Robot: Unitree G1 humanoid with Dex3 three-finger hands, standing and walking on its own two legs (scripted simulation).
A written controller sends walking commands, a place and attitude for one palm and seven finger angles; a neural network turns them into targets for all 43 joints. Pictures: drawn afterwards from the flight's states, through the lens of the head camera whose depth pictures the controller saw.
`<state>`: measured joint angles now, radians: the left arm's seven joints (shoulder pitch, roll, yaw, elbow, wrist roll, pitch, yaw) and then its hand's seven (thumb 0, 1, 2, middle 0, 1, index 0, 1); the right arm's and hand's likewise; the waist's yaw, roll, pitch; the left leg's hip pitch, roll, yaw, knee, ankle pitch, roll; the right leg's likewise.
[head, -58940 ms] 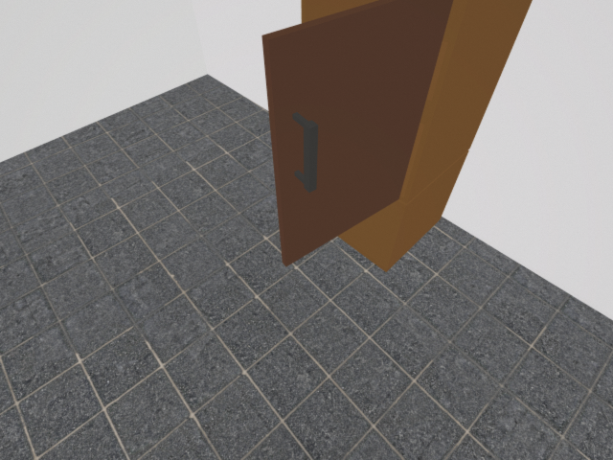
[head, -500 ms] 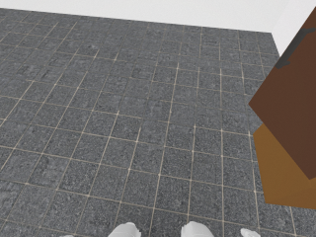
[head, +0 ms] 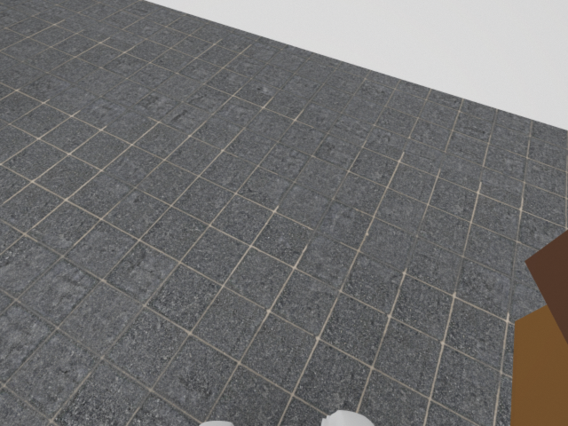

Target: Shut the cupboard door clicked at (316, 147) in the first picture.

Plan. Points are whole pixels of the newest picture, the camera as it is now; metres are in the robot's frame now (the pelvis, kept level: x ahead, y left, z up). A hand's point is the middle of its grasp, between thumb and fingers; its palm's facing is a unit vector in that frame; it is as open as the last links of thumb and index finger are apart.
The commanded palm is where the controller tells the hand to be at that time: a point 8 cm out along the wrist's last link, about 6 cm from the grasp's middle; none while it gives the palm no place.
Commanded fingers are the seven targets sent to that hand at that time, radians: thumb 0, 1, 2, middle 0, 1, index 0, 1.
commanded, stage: walk to a spot facing it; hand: left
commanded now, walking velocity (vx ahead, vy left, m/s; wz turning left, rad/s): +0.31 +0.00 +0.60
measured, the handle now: out of the picture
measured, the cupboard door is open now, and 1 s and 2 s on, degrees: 28 28 28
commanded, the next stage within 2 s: turn to face it in 0.72 s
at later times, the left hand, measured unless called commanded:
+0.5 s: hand out of the picture +0.07 +0.18 -0.15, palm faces +0.36 -0.91 -0.20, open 7.4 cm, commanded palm none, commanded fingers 0.00 0.90 0.90 -0.20 -0.30 -0.20 -0.30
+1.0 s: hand (112, 316) +0.29 +0.31 -0.14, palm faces +0.45 -0.87 -0.21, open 7.4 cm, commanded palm none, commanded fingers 0.00 0.90 0.90 -0.20 -0.30 -0.20 -0.30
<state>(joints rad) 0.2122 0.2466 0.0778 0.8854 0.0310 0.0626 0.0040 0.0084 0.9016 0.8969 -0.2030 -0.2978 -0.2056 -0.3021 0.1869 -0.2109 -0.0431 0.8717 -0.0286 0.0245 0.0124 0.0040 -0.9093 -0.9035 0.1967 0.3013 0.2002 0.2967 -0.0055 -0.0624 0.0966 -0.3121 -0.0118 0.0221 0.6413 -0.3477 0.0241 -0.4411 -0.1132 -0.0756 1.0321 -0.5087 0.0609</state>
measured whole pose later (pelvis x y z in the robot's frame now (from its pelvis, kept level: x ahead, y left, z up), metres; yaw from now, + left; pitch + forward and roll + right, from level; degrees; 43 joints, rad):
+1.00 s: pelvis +0.29 +0.09 +0.01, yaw +26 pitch -1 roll +1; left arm 0.17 0.20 0.05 0.91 0.03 0.01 -0.01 0.01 0.91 0.90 -0.20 -0.30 -0.20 -0.30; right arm 0.28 -0.16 -0.02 1.01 -0.02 -0.02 -0.02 0.00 -0.92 -0.90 0.20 0.30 0.20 0.30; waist 0.00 -0.02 0.09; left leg -0.08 -0.03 0.08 0.44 -0.33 0.04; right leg -0.46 -0.07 -0.04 0.68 -0.15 0.03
